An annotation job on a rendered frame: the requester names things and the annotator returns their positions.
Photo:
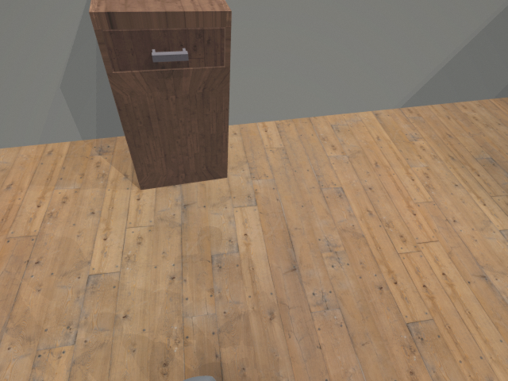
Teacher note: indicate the handle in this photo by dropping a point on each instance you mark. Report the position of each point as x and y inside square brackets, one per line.
[169, 56]

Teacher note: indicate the drawer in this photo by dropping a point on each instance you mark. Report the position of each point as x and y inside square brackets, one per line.
[131, 49]

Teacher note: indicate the cabinet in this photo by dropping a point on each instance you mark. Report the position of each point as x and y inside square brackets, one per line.
[175, 121]

